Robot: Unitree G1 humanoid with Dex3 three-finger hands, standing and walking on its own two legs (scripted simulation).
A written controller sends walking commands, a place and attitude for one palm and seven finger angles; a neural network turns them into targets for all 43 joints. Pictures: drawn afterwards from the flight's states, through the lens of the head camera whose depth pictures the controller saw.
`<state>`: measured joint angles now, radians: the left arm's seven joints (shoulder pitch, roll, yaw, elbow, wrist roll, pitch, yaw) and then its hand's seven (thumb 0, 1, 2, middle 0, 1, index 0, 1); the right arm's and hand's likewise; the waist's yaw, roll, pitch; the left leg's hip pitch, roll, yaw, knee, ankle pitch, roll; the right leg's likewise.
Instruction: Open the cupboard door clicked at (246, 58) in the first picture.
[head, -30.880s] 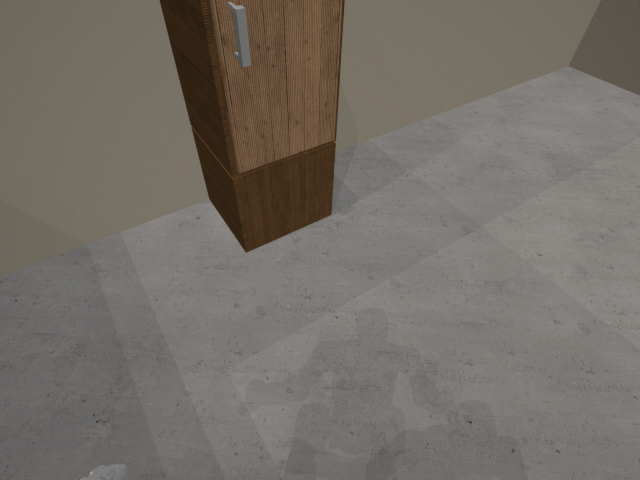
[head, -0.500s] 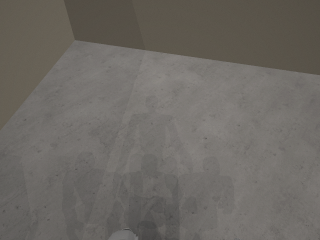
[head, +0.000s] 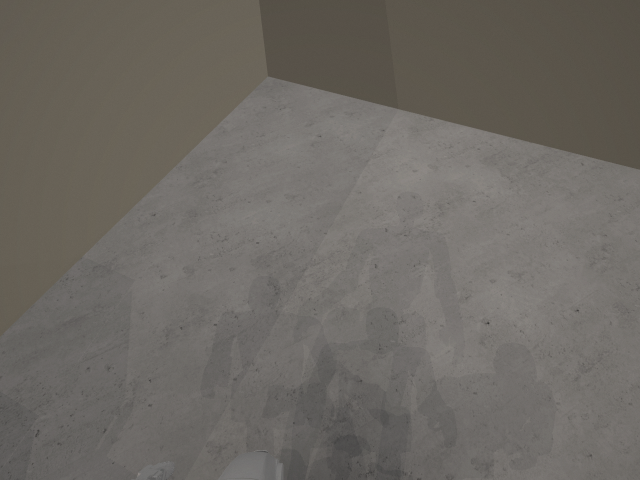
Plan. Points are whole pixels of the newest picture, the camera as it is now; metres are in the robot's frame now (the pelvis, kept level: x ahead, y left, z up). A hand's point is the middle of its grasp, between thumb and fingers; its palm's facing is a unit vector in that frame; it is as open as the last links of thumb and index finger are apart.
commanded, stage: turn to face it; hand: left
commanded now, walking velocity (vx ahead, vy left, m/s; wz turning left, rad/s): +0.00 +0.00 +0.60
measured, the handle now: out of the picture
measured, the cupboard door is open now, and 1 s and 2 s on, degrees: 38 38 38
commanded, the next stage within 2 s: none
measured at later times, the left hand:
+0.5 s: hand out of the picture +0.06 +0.22 -0.16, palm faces +0.31 -0.90 -0.29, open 7.4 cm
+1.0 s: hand out of the picture -0.04 +0.17 -0.19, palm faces +0.61 -0.75 -0.25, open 7.4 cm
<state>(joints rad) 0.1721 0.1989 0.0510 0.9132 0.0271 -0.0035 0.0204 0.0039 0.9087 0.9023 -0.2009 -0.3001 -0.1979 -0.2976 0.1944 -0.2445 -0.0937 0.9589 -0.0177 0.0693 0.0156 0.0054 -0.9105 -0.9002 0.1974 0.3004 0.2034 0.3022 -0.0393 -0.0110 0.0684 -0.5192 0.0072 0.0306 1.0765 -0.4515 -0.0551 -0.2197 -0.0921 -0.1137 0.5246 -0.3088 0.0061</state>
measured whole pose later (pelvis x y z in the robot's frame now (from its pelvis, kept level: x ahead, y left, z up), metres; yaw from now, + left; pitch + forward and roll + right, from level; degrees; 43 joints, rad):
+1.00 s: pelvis +0.05 -0.03 -0.01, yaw +37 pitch +0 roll +1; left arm 0.21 0.26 0.07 0.94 0.02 0.05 0.01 0.01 0.91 0.90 -0.20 -0.30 -0.20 -0.30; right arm 0.09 -0.22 -0.06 0.89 -0.02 0.03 0.01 0.00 -0.91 -0.90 0.20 0.30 0.20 0.30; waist 0.00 -0.07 0.12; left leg -0.31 0.00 0.06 0.62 -0.31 0.03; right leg -0.42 -0.13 -0.09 1.03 -0.52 0.08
